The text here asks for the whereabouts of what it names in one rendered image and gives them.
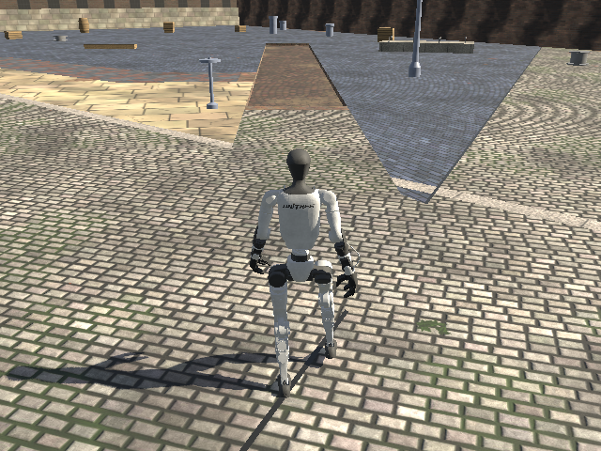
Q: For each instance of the robot left hand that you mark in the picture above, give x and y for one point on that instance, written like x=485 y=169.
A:
x=263 y=260

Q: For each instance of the robot right hand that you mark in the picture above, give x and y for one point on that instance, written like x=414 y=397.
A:
x=352 y=283

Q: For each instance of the humanoid robot head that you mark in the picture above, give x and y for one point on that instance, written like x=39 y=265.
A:
x=298 y=161

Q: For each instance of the robot right foot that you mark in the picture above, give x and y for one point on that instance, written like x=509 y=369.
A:
x=331 y=351

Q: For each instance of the right robot upper arm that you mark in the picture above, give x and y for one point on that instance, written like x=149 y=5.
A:
x=329 y=199

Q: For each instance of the left robot upper arm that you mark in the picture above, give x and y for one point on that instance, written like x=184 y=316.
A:
x=269 y=200

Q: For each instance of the left robot forearm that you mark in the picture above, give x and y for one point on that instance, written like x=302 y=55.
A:
x=258 y=247

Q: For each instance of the right robot forearm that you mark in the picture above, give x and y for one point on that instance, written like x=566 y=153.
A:
x=344 y=256

